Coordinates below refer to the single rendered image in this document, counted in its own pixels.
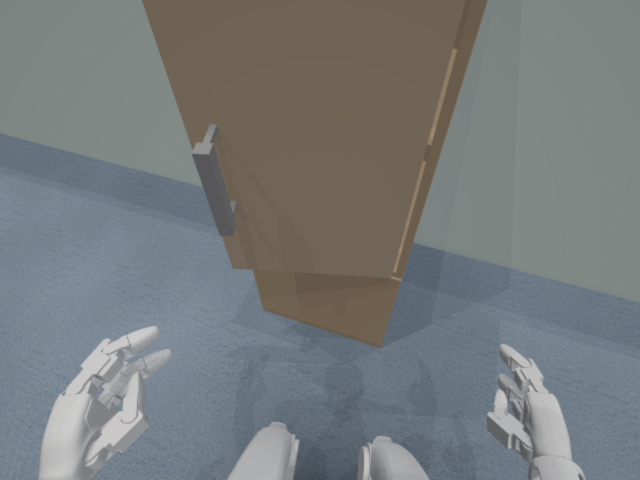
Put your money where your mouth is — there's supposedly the right robot hand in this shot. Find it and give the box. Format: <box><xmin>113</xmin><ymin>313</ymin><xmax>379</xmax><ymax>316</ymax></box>
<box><xmin>487</xmin><ymin>344</ymin><xmax>572</xmax><ymax>464</ymax></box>

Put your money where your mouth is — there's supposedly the right robot shin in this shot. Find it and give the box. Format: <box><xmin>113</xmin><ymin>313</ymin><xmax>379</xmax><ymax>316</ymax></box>
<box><xmin>371</xmin><ymin>436</ymin><xmax>392</xmax><ymax>445</ymax></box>

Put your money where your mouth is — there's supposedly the right robot thigh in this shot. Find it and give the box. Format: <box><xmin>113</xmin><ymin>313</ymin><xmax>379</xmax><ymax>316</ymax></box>
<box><xmin>357</xmin><ymin>441</ymin><xmax>430</xmax><ymax>480</ymax></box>

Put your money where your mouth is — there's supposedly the handle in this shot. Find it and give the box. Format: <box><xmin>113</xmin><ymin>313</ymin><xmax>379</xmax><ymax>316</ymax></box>
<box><xmin>192</xmin><ymin>124</ymin><xmax>238</xmax><ymax>237</ymax></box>

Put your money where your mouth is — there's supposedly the robot right forearm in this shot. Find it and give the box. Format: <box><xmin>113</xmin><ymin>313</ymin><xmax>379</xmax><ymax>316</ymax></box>
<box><xmin>528</xmin><ymin>455</ymin><xmax>586</xmax><ymax>480</ymax></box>

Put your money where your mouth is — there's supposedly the left robot hand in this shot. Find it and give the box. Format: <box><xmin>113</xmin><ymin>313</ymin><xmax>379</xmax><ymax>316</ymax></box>
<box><xmin>38</xmin><ymin>326</ymin><xmax>173</xmax><ymax>480</ymax></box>

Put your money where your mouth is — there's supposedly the cupboard door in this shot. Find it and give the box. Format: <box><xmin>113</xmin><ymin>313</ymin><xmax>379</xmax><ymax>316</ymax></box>
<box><xmin>142</xmin><ymin>0</ymin><xmax>466</xmax><ymax>278</ymax></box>

